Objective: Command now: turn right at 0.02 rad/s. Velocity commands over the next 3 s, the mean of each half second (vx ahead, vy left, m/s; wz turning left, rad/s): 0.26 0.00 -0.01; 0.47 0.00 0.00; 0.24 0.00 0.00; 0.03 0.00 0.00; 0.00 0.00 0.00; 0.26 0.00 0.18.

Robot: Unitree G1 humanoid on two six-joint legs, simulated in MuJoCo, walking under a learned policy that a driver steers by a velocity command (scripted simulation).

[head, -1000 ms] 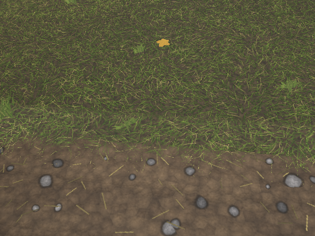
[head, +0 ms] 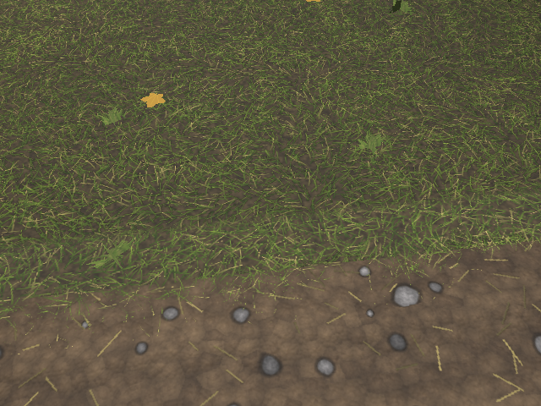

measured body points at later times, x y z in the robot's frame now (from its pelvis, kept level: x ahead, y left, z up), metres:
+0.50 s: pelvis +0.10 +0.02 +0.00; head +0.12 +0.03 +0.45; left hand +0.25 +0.28 -0.11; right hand +0.05 -0.24 -0.13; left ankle -0.01 +0.13 -0.74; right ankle +0.12 -0.10 -0.66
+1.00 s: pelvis +0.36 -0.03 +0.01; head +0.38 -0.03 +0.46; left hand +0.39 +0.24 -0.12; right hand +0.51 -0.30 -0.10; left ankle +0.48 +0.15 -0.66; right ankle +0.36 -0.11 -0.74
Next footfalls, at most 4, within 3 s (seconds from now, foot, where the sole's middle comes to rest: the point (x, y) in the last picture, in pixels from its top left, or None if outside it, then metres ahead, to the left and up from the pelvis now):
0.70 right None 0.40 -0.12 -0.77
1.22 left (233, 342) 0.68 0.13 -0.77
1.56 right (326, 357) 0.63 -0.11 -0.77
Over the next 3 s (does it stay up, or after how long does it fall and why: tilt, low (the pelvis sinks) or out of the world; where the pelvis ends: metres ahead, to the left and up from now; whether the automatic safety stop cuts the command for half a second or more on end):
stays up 0.71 -0.01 0.01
